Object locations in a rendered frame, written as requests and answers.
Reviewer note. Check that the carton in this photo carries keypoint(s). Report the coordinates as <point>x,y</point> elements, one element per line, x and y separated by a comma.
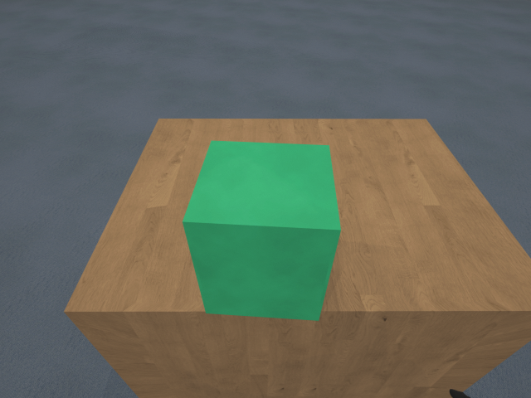
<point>262,227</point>

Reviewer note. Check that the pedestal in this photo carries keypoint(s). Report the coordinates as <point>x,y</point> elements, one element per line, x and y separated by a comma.
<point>429,290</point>

